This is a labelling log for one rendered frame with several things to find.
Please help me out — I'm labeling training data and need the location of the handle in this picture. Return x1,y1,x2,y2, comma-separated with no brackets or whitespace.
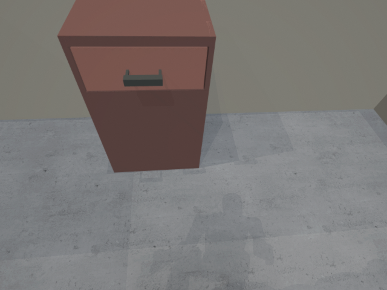
123,69,163,86

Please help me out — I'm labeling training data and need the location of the drawer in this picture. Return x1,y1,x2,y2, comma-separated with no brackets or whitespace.
70,47,207,91

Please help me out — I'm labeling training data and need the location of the cabinet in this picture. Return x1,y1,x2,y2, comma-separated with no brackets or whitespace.
57,0,216,173

